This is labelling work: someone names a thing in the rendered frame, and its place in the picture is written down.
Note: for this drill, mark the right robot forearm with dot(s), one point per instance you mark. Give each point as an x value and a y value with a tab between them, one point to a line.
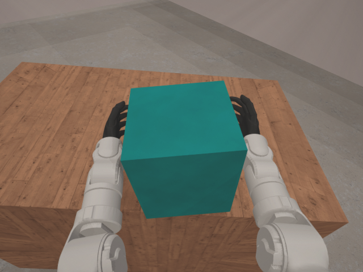
271	200

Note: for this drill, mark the right robot hand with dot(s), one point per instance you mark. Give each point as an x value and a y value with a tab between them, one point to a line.
247	119

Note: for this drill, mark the pedestal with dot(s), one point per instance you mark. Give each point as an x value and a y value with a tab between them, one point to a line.
51	118

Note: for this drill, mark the left robot forearm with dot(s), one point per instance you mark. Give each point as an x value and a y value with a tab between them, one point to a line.
100	212

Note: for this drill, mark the carton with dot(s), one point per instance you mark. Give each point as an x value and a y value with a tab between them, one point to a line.
183	149

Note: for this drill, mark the right robot upper arm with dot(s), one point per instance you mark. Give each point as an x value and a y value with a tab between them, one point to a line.
284	247

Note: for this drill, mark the left robot upper arm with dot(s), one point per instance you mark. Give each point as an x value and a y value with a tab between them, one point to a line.
98	253

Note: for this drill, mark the left robot hand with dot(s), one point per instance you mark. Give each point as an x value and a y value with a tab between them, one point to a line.
113	124

